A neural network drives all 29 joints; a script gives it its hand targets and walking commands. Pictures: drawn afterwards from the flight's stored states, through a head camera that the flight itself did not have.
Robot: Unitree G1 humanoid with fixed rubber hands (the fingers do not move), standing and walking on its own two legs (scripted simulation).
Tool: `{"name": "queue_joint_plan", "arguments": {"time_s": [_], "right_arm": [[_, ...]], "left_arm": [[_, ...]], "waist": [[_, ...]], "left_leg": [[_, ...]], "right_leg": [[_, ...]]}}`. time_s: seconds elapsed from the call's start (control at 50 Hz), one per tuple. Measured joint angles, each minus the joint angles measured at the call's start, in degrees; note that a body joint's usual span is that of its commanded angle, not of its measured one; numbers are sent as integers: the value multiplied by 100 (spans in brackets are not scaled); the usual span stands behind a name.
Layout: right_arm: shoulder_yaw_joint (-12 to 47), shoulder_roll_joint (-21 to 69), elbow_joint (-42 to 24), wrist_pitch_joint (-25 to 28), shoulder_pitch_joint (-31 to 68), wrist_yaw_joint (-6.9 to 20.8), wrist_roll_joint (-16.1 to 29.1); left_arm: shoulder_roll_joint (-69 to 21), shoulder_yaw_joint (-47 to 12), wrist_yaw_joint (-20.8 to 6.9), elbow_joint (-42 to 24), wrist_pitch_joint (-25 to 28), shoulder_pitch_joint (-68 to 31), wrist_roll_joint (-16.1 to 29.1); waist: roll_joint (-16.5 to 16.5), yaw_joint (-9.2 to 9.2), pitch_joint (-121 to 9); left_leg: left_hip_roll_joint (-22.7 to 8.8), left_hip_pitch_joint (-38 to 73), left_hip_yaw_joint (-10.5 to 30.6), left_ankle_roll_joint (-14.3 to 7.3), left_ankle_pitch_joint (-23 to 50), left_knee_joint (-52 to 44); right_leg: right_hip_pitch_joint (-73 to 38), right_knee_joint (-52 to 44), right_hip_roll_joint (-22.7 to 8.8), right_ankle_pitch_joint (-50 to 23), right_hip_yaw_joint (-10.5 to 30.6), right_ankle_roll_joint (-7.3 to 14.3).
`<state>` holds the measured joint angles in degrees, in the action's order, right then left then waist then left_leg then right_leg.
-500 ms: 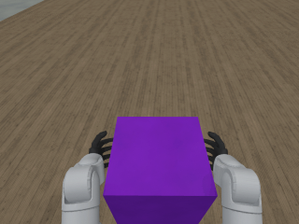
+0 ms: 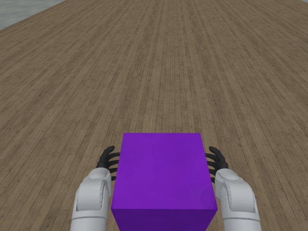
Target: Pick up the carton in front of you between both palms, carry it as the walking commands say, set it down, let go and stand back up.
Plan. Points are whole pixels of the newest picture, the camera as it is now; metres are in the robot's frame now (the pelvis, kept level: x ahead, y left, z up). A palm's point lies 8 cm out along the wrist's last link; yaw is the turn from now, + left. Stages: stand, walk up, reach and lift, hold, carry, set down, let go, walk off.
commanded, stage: carry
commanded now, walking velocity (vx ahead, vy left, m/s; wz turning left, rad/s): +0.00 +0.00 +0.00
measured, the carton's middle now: (161, 189) +0.26 +0.00 -0.02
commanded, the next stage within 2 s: hold in 0.52 s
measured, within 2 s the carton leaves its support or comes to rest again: neither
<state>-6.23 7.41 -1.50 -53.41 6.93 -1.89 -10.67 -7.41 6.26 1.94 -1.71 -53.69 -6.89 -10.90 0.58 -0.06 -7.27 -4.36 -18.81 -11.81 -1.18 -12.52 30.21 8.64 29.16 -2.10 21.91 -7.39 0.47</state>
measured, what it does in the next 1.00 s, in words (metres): shifts its weight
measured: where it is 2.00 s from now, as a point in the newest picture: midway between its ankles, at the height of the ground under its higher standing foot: outside the picture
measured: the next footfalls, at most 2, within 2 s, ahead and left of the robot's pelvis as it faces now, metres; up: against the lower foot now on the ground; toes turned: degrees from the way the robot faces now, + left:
none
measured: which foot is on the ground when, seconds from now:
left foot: down 0.00-1.00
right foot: down 0.00-1.00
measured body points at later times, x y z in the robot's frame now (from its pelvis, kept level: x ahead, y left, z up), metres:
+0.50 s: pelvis -0.03 +0.00 +0.00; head -0.05 +0.00 +0.45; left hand +0.27 +0.15 +0.03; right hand +0.27 -0.15 +0.03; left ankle +0.04 +0.11 -0.73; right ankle -0.07 -0.10 -0.73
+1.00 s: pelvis -0.07 +0.01 +0.00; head -0.07 +0.03 +0.45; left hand +0.28 +0.13 +0.02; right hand +0.25 -0.17 +0.02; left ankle +0.03 +0.11 -0.73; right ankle -0.07 -0.10 -0.73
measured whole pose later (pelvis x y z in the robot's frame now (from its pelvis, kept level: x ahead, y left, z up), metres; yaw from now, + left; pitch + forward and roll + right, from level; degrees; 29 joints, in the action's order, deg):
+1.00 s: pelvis -0.07 +0.01 +0.00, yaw -8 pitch -8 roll +0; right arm -24.4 10.7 29.8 -30.6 27.1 2.2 -20.5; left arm -10.2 23.2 -0.5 23.4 -35.7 -25.8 -19.8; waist 2.8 1.8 7.7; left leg 1.4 -12.0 1.3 -0.3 -9.1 29.2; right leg 6.6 32.2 1.9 17.6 3.2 1.6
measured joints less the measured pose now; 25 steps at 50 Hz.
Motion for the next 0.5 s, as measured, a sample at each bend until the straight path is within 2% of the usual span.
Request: {"name": "queue_joint_plan", "arguments": {"time_s": [0.18, 0.26, 0.34, 0.5], "right_arm": [[-380, 57, 1230, 1027, 456, 141, -308], [-519, 86, 1468, 1369, 610, 160, -358], [-491, 85, 1332, 1435, 598, 156, -325], [-352, 56, 1050, 1174, 435, 121, -253]], "left_arm": [[-59, 361, -131, 1234, 1019, -468, -311], [-88, 497, -148, 1465, 1356, -620, -364], [-86, 468, -142, 1320, 1417, -605, -332], [-57, 312, -98, 1045, 1155, -446, -256]], "waist": [[-26, -1, 111], [-30, -5, 179], [-26, 1, 214], [-13, 14, 152]], "left_leg": [[-20, -96, 15, -28, 217, -121], [-26, -152, 19, -40, 281, -144], [-30, -199, 18, -46, 307, -143], [-38, -226, 11, -42, 289, -107]], "right_leg": [[145, -7, 32, -157, -18, 26], [221, 14, 38, -197, -24, 34], [281, 43, 39, -209, -22, 36], [318, 92, 40, -186, -11, 38]]}}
